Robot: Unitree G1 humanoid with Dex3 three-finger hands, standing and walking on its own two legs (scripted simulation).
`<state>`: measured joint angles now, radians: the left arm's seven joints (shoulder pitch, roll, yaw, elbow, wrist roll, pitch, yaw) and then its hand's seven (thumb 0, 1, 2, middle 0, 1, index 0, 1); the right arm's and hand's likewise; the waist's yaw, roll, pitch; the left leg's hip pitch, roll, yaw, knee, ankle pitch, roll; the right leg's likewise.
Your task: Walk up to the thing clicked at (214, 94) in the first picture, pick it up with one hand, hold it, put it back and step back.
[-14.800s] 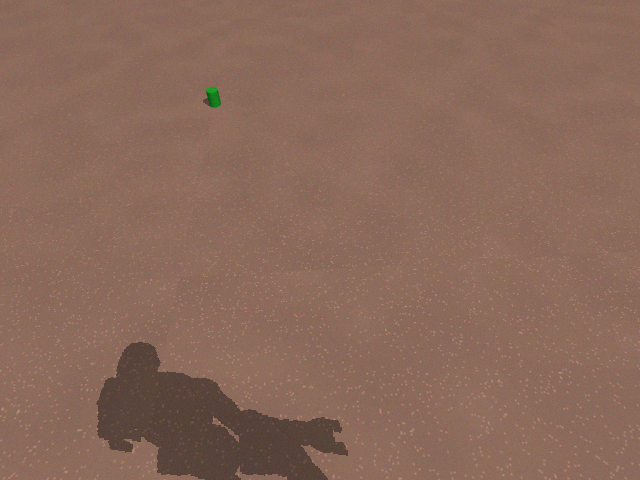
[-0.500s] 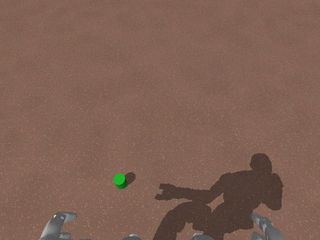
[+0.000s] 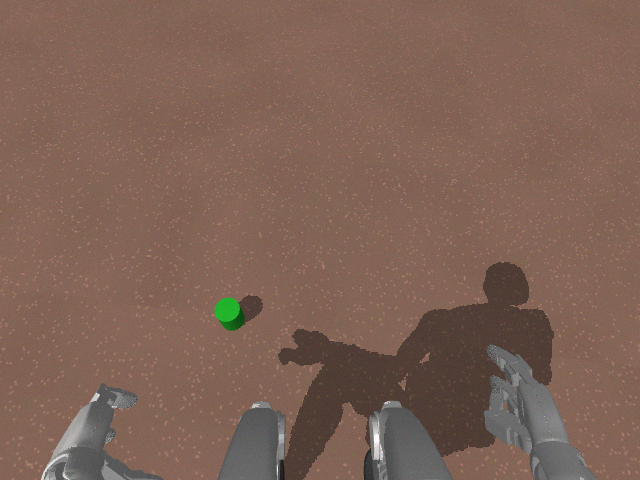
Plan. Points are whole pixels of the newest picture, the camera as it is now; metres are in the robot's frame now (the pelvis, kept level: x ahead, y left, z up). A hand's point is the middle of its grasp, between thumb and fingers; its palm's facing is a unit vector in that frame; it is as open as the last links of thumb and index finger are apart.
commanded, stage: rise first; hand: left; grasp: from above
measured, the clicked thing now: (230, 314) +0.49 +0.24 -0.61
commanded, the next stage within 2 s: approach in 1.88 s
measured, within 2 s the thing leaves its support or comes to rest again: neither
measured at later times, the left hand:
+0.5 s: hand (168, 363) +0.31 +0.29 -0.34, palm faces -0.50 -0.27 -0.82, open 13.8 cm
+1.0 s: hand (187, 334) +0.39 +0.30 -0.43, palm faces -0.47 -0.01 -0.88, open 13.9 cm
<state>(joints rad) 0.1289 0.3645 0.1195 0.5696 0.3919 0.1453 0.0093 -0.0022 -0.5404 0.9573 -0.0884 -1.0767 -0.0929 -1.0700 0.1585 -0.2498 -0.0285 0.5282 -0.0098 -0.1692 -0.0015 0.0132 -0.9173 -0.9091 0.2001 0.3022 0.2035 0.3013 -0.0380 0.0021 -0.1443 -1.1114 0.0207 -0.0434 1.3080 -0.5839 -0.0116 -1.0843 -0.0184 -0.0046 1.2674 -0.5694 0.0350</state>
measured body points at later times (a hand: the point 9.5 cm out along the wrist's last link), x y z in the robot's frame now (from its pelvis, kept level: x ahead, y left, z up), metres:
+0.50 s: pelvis -0.08 -0.01 -0.21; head +0.14 +0.01 +0.18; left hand +0.33 +0.31 -0.29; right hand +0.04 -0.29 -0.35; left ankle +0.01 +0.12 -0.62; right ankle +0.02 -0.14 -0.62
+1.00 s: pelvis -0.08 +0.01 -0.29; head +0.15 +0.06 +0.10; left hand +0.41 +0.29 -0.38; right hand -0.03 -0.27 -0.39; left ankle +0.01 +0.12 -0.62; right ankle +0.01 -0.14 -0.62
